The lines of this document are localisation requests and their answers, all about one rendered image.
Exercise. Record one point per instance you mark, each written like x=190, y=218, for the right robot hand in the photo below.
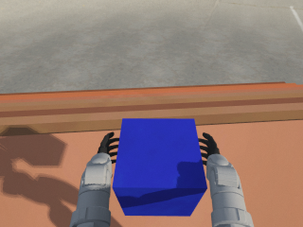
x=211, y=146

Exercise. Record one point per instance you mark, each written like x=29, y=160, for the robot left forearm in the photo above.
x=94, y=194

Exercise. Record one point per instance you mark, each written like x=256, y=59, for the robot right forearm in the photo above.
x=228, y=203

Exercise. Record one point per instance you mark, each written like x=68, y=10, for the carton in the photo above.
x=159, y=168

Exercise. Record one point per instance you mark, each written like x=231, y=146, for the left robot hand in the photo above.
x=105, y=145

